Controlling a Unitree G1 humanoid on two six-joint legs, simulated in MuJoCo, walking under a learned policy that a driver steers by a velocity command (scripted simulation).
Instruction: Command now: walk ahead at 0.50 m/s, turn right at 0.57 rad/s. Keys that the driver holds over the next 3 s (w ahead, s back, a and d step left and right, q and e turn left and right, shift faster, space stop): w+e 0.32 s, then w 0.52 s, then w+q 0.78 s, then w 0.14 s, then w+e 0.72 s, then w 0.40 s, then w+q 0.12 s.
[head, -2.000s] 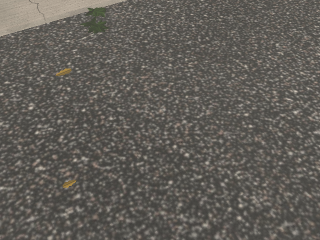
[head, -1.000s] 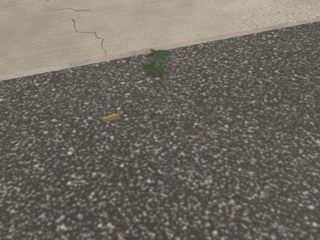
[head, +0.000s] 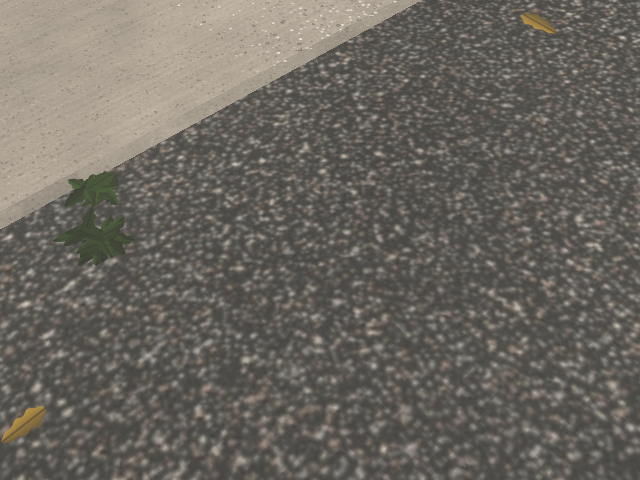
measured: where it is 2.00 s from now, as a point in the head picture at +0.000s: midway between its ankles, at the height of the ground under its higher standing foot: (381, 218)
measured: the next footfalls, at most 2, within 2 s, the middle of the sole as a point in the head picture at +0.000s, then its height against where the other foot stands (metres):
left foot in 0.40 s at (295, 477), level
right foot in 0.92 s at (446, 378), level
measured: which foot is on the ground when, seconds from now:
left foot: up 0.00-0.38, down 0.40-0.94, up 0.96-1.00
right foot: down 0.00-0.40, up 0.42-0.90, down 0.92-1.00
